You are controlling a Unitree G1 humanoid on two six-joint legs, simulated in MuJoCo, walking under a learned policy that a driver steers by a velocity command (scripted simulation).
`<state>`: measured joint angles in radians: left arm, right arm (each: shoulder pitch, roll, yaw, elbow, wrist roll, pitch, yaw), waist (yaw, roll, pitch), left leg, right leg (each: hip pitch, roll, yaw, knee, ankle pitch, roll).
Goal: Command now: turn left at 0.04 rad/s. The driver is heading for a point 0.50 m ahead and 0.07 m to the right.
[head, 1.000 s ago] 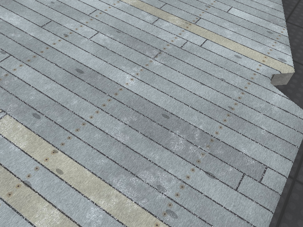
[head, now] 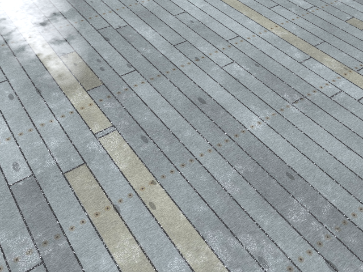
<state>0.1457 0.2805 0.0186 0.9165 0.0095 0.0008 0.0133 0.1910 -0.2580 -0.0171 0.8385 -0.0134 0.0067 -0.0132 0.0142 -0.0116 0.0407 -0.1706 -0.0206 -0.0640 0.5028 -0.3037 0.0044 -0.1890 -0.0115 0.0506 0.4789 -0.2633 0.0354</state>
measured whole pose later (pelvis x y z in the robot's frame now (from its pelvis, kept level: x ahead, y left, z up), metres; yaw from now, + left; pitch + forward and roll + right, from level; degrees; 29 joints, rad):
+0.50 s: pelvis +0.09 -0.04 +0.01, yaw -1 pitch +0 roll +1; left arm 0.36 0.26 0.02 1.05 0.00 -0.10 -0.03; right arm 0.24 -0.31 -0.04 0.87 0.03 -0.07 0.01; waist 0.04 0.03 0.01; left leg -0.45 0.03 -0.02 1.05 -0.30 0.04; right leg -0.08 0.03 -0.02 0.36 -0.28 -0.05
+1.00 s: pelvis +0.35 +0.01 +0.00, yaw -1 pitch +0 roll +1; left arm 0.25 0.30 0.04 0.94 -0.02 -0.08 0.01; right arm 0.17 -0.26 -0.04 0.87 -0.01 -0.09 0.04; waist 0.00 -0.04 0.07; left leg -0.26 -0.06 0.07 0.37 -0.11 0.07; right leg -0.47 -0.06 0.04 1.16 -0.38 -0.01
